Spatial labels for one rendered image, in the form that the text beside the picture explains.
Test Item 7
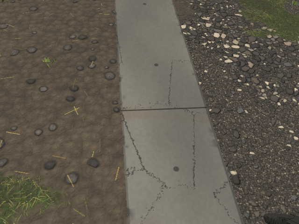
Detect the right robot hand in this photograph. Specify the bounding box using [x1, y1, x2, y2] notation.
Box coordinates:
[263, 213, 299, 224]

